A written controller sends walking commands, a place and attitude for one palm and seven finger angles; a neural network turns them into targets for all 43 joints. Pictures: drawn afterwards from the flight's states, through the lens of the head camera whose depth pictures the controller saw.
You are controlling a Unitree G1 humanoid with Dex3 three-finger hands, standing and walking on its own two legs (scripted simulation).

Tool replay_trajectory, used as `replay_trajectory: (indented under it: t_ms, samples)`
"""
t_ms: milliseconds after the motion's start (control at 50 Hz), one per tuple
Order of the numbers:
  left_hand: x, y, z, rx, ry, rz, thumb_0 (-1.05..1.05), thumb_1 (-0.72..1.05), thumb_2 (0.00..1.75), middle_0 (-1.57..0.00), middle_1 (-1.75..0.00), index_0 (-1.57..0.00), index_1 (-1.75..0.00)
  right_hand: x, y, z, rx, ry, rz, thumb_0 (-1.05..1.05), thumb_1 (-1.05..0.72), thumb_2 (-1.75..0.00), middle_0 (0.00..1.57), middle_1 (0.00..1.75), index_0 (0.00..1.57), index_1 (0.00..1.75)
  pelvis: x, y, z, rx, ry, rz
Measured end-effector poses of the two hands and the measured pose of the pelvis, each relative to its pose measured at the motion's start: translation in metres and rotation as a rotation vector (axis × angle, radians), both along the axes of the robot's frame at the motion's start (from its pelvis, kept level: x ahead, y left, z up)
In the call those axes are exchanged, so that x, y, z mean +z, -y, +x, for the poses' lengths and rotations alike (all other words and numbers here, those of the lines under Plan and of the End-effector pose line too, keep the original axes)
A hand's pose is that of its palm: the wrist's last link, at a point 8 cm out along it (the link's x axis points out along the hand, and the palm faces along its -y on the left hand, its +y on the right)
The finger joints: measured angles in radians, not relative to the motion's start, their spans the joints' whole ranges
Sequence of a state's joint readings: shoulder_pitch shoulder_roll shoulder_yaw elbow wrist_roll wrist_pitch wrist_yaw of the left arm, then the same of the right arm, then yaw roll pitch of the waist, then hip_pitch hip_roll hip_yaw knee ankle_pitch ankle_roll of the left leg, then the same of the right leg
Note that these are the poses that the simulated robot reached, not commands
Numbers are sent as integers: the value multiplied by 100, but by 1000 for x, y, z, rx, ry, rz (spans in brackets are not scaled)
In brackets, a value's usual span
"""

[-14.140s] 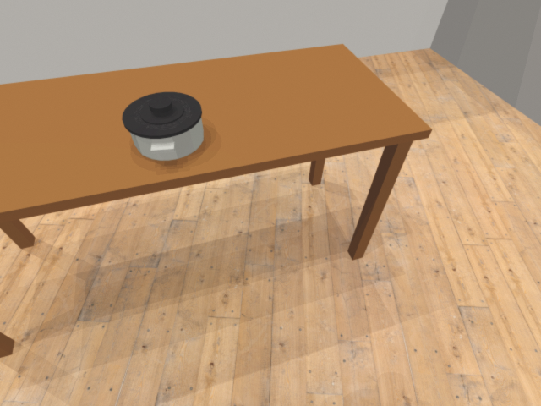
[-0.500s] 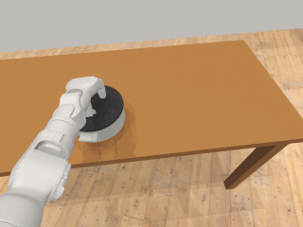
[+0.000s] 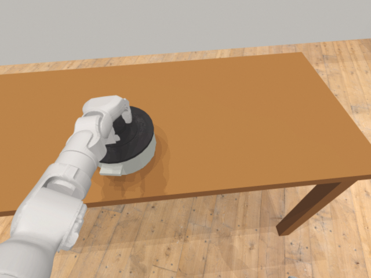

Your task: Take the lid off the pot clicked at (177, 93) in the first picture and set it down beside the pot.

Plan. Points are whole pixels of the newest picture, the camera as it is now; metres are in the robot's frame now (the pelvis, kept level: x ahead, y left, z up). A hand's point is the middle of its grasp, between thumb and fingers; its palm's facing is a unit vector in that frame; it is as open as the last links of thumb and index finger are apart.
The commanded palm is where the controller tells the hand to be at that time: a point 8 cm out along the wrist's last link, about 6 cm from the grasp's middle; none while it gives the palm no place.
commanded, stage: close the fingers and squeeze the knob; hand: left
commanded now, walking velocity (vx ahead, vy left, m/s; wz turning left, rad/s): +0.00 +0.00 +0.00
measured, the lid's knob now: (115, 126) +0.48 +0.17 +0.04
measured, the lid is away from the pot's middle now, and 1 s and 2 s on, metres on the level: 0.00 0.01 0.01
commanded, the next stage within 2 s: lift the lid straight up in 0.42 s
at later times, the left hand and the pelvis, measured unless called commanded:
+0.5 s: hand (111, 130) +0.45 +0.17 +0.06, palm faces -0.34 -0.07 -0.94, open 8.2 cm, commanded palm +0.44 +0.17 +0.12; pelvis +0.00 +0.00 +0.00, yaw +0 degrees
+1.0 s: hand (106, 123) +0.45 +0.18 +0.08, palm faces -0.32 -0.07 -0.95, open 8.2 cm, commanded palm +0.44 +0.17 +0.16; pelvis +0.00 +0.00 +0.00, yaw +0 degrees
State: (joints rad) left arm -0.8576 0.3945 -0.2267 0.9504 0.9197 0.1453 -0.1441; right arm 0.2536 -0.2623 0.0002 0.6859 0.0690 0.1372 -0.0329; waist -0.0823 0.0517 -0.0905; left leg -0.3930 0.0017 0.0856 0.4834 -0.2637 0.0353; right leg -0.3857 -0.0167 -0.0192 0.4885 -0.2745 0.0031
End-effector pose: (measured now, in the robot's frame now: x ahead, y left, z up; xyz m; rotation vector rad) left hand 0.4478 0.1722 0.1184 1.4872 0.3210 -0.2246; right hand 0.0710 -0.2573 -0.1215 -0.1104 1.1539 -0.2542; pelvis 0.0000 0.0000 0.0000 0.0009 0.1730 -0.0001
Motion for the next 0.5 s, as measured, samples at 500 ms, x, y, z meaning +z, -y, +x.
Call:
replay_trajectory:
  t_ms: [500]
  samples:
    - [-1, -1, -2, 2, -2, 4, -1, 15, 86, -58, -91, -61, -93, -1, -2, -14, -13, -23, -7, 1, -91, -89, 20, 30, 20, 30, 0, -3, -4, -2, 5, -1]
